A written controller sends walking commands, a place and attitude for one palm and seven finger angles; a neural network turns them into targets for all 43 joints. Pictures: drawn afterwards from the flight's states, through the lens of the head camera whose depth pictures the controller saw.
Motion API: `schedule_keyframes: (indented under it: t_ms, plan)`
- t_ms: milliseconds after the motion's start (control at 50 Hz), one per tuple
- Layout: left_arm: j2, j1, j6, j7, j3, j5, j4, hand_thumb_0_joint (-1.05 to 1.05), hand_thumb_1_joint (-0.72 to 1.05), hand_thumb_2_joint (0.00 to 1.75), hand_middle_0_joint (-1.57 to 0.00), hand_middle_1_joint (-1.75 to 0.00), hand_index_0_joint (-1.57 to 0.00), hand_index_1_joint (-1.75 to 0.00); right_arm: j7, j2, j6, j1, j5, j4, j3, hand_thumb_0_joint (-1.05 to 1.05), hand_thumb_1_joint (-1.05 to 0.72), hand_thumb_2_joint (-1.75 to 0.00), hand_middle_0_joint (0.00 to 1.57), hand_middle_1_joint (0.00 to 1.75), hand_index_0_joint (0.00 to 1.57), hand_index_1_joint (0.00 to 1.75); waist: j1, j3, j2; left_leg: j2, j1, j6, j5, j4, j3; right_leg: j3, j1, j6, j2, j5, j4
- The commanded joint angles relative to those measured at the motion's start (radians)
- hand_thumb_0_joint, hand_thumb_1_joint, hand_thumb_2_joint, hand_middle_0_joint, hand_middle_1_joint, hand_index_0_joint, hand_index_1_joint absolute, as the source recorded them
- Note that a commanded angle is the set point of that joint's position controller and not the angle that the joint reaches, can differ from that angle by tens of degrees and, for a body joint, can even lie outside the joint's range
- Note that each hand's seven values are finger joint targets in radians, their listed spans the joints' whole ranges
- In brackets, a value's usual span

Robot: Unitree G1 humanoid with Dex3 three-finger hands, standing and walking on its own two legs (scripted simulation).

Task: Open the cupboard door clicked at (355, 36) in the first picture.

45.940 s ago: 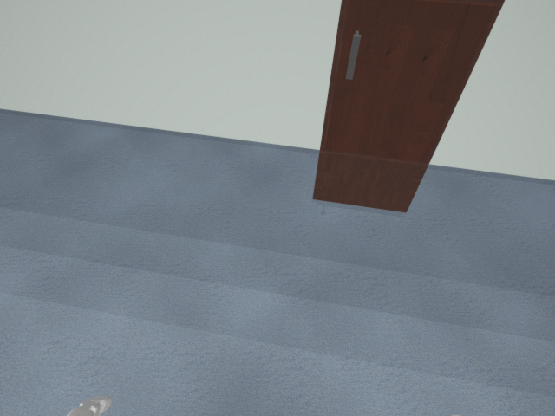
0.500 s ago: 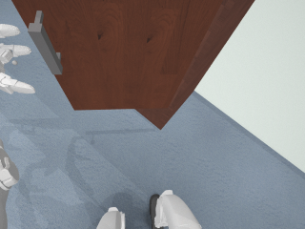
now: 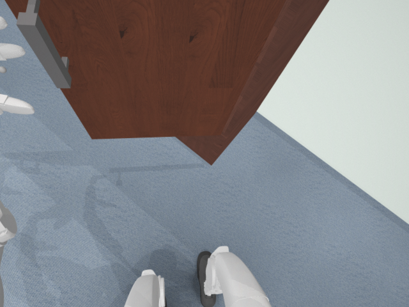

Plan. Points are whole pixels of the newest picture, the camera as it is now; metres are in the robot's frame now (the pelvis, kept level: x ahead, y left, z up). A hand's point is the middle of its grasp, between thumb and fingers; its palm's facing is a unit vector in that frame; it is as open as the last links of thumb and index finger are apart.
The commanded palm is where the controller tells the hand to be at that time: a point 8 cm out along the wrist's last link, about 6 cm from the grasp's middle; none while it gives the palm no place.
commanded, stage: slide the fingers in behind the handle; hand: left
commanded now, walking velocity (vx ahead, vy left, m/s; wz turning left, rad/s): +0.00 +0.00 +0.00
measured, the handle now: (50, 46) +0.56 +0.23 +0.07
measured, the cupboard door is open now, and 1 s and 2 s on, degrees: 44 44 44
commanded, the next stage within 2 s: close the thumb around the handle in 1.50 s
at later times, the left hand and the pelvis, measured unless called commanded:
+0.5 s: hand (31, 70) +0.51 +0.25 +0.07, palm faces -0.01 -1.00 -0.01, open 14.0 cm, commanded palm +0.49 +0.28 +0.07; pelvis +0.00 +0.00 +0.00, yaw +0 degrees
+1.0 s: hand (53, 70) +0.51 +0.22 +0.07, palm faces +0.01 -1.00 -0.02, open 14.0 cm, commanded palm +0.49 +0.25 +0.07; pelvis +0.01 -0.01 +0.01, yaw +0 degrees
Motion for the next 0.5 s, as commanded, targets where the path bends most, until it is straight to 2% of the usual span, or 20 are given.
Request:
schedule_keyframes:
  t_ms: [0, 20, 60, 80, 120, 140, 160, 200, 220, 240, 260, 280, 320, 340, 360, 380, 400, 420, 460, 480]
  plan:
    - [0.265, -0.355, -0.04, -0.006, 0.004, -0.027, -0.232, 0.0, -0.5, 0.3, -0.3, -1.2, -0.3, -1.2, -0.009, -0.206, 0.001, 0.198, 0.0, -0.036, -0.077, 0.0, -0.9, -0.9, 0.2, 0.3, 0.2, 0.3, 0.01, -0.551, 0.252, 0.02, 0.273, -0.067, 0.699, -0.149, -0.067, 0.059, 0.399, -0.013, 0.03, 0.281, -0.023]
    - [0.255, -0.329, -0.028, -0.001, 0.003, -0.026, -0.204, 0.0, -0.5, 0.3, -0.3, -1.2, -0.3, -1.2, -0.008, -0.204, 0.002, 0.196, 0.001, -0.04, -0.077, 0.0, -0.9, -0.9, 0.2, 0.3, 0.2, 0.3, 0.011, -0.529, 0.233, 0.017, 0.244, -0.062, 0.668, -0.154, -0.061, 0.059, 0.406, -0.013, 0.03, 0.273, -0.028]
    - [0.288, -0.329, -0.024, 0.012, 0.029, -0.025, -0.209, 0.0, -0.5, 0.3, -0.3, -1.2, -0.3, -1.2, -0.01, -0.205, 0.003, 0.193, 0.002, -0.046, -0.076, 0.0, -0.9, -0.9, 0.2, 0.3, 0.2, 0.3, 0.019, -0.52, 0.214, 0.015, 0.21, -0.056, 0.637, -0.159, -0.055, 0.064, 0.434, -0.015, 0.03, 0.28, -0.027]
    - [0.274, -0.339, -0.021, 0.023, 0.018, -0.023, -0.202, 0.0, -0.5, 0.3, -0.3, -1.2, -0.3, -1.2, -0.009, -0.202, 0.003, 0.192, 0.002, -0.05, -0.074, 0.0, -0.9, -0.9, 0.2, 0.3, 0.2, 0.3, 0.009, -0.494, 0.192, 0.012, 0.181, -0.051, 0.594, -0.163, -0.051, 0.065, 0.438, -0.013, 0.03, 0.27, -0.03]
    - [0.283, -0.353, -0.027, 0.043, 0.022, -0.015, -0.207, 0.0, -0.5, 0.3, -0.3, -1.2, -0.3, -1.2, -0.008, -0.199, 0.001, 0.187, 0.002, -0.055, -0.071, 0.0, -0.9, -0.9, 0.2, 0.3, 0.2, 0.3, 0.012, -0.475, 0.196, 0.007, 0.141, -0.041, 0.521, -0.171, -0.038, 0.074, 0.457, -0.014, 0.028, 0.247, -0.036]
    - [0.298, -0.383, -0.045, 0.053, 0.031, -0.015, -0.239, 0.0, -0.5, 0.3, -0.3, -1.2, -0.3, -1.2, -0.01, -0.2, -0.002, 0.188, 0.0, -0.058, -0.071, 0.0, -0.9, -0.9, 0.2, 0.3, 0.2, 0.3, 0.012, -0.486, 0.2, 0.005, 0.155, -0.043, 0.536, -0.173, -0.044, 0.073, 0.465, -0.02, 0.029, 0.256, -0.033]
    - [0.308, -0.393, -0.058, 0.061, 0.037, -0.009, -0.265, 0.0, -0.5, 0.3, -0.3, -1.2, -0.3, -1.2, -0.008, -0.199, -0.004, 0.191, -0.002, -0.055, -0.073, 0.0, -0.9, -0.9, 0.2, 0.3, 0.2, 0.3, 0.022, -0.536, 0.243, 0.006, 0.181, -0.05, 0.549, -0.172, -0.044, 0.077, 0.469, -0.02, 0.027, 0.256, -0.027]
    - [0.286, -0.374, -0.077, 0.074, 0.028, -0.003, -0.28, 0.0, -0.5, 0.3, -0.3, -1.2, -0.3, -1.2, -0.004, -0.196, -0.007, 0.194, -0.006, -0.053, -0.076, 0.0, -0.9, -0.9, 0.2, 0.3, 0.2, 0.3, 0.023, -0.565, 0.247, 0.011, 0.226, -0.056, 0.608, -0.166, -0.051, 0.073, 0.46, -0.019, 0.028, 0.276, -0.023]
    - [0.282, -0.357, -0.079, 0.079, 0.03, -0.002, -0.274, 0.0, -0.5, 0.3, -0.3, -1.2, -0.3, -1.2, -0.002, -0.195, -0.008, 0.194, -0.006, -0.052, -0.078, 0.0, -0.9, -0.9, 0.2, 0.3, 0.2, 0.3, 0.026, -0.562, 0.248, 0.011, 0.227, -0.058, 0.614, -0.167, -0.049, 0.072, 0.462, -0.018, 0.028, 0.277, -0.024]
    - [0.246, -0.365, -0.083, 0.076, 0.007, -0.009, -0.268, 0.0, -0.5, 0.3, -0.3, -1.2, -0.3, -1.2, -0.002, -0.194, -0.007, 0.197, -0.005, -0.052, -0.077, 0.0, -0.9, -0.9, 0.2, 0.3, 0.2, 0.3, 0.012, -0.553, 0.244, 0.012, 0.24, -0.058, 0.641, -0.164, -0.052, 0.069, 0.446, -0.02, 0.03, 0.287, -0.023]
    - [0.256, -0.357, -0.079, 0.078, 0.014, -0.007, -0.247, 0.0, -0.5, 0.3, -0.3, -1.2, -0.3, -1.2, -0.003, -0.196, -0.006, 0.192, -0.005, -0.043, -0.077, 0.0, -0.9, -0.9, 0.2, 0.3, 0.2, 0.3, 0.017, -0.531, 0.248, 0.015, 0.235, -0.063, 0.626, -0.167, -0.055, 0.068, 0.434, -0.018, 0.029, 0.268, -0.026]
    - [0.197, -0.366, -0.07, 0.074, -0.032, -0.009, -0.226, 0.0, -0.5, 0.3, -0.3, -1.2, -0.3, -1.2, -0.002, -0.191, -0.003, 0.192, -0.002, -0.038, -0.074, 0.0, -0.9, -0.9, 0.2, 0.3, 0.2, 0.3, -0.001, -0.498, 0.23, 0.016, 0.24, -0.061, 0.618, -0.171, -0.058, 0.062, 0.412, -0.014, 0.029, 0.255, -0.03]
    - [0.21, -0.329, -0.056, 0.075, -0.01, -0.014, -0.211, 0.0, -0.5, 0.3, -0.3, -1.2, -0.3, -1.2, -0.002, -0.197, -0.002, 0.195, -0.001, -0.042, -0.078, 0.0, -0.9, -0.9, 0.2, 0.3, 0.2, 0.3, 0.01, -0.497, 0.19, 0.014, 0.219, -0.053, 0.592, -0.178, -0.054, 0.066, 0.438, -0.013, 0.029, 0.255, -0.04]
    - [0.191, -0.357, -0.06, 0.073, -0.026, -0.019, -0.239, 0.0, -0.5, 0.3, -0.3, -1.2, -0.3, -1.2, -0.005, -0.197, -0.002, 0.195, 0.0, -0.049, -0.077, 0.0, -0.9, -0.9, 0.2, 0.3, 0.2, 0.3, 0.004, -0.513, 0.21, 0.011, 0.239, -0.055, 0.622, -0.18, -0.057, 0.064, 0.436, -0.016, 0.029, 0.268, -0.037]
    - [0.206, -0.355, -0.06, 0.076, -0.014, -0.015, -0.249, 0.0, -0.5, 0.3, -0.3, -1.2, -0.3, -1.2, -0.005, -0.195, 0.0, 0.198, -0.002, -0.042, -0.08, 0.0, -0.9, -0.9, 0.2, 0.3, 0.2, 0.3, 0.017, -0.539, 0.23, 0.014, 0.258, -0.063, 0.642, -0.179, -0.058, 0.065, 0.437, -0.015, 0.026, 0.272, -0.035]
    - [0.157, -0.35, -0.055, 0.077, -0.048, -0.013, -0.235, 0.0, -0.5, 0.3, -0.3, -1.2, -0.3, -1.2, -0.003, -0.189, 0.0, 0.199, -0.001, -0.042, -0.079, 0.0, -0.9, -0.9, 0.2, 0.3, 0.2, 0.3, 0.008, -0.526, 0.223, 0.014, 0.265, -0.064, 0.653, -0.178, -0.061, 0.061, 0.42, -0.014, 0.027, 0.272, -0.034]
    - [0.162, -0.348, -0.054, 0.085, -0.04, -0.014, -0.232, 0.0, -0.5, 0.3, -0.3, -1.2, -0.3, -1.2, -0.003, -0.19, 0.001, 0.197, -0.002, -0.038, -0.079, 0.0, -0.9, -0.9, 0.2, 0.3, 0.2, 0.3, 0.01, -0.506, 0.22, 0.016, 0.256, -0.065, 0.644, -0.177, -0.059, 0.062, 0.412, -0.013, 0.026, 0.265, -0.037]
    - [0.147, -0.364, -0.054, 0.091, -0.05, -0.015, -0.23, 0.0, -0.5, 0.3, -0.3, -1.2, -0.3, -1.2, -0.002, -0.188, 0.001, 0.196, -0.003, -0.037, -0.079, 0.0, -0.9, -0.9, 0.2, 0.3, 0.2, 0.3, -0.001, -0.493, 0.187, 0.014, 0.234, -0.058, 0.607, -0.177, -0.055, 0.064, 0.419, -0.011, 0.028, 0.26, -0.038]
    - [0.173, -0.372, -0.065, 0.105, -0.027, -0.016, -0.225, 0.0, -0.5, 0.3, -0.3, -1.2, -0.3, -1.2, -0.006, -0.189, 0.0, 0.196, -0.003, -0.037, -0.08, 0.0, -0.9, -0.9, 0.2, 0.3, 0.2, 0.3, 0.0, -0.488, 0.158, 0.012, 0.209, -0.054, 0.589, -0.18, -0.054, 0.067, 0.441, -0.012, 0.026, 0.27, -0.038]
    - [0.173, -0.377, -0.069, 0.114, -0.026, -0.01, -0.232, 0.0, -0.5, 0.3, -0.3, -1.2, -0.3, -1.2, -0.005, -0.186, -0.001, 0.196, -0.004, -0.039, -0.079, 0.0, -0.9, -0.9, 0.2, 0.3, 0.2, 0.3, 0.008, -0.499, 0.191, 0.008, 0.208, -0.056, 0.586, -0.181, -0.054, 0.071, 0.448, -0.015, 0.024, 0.27, -0.033]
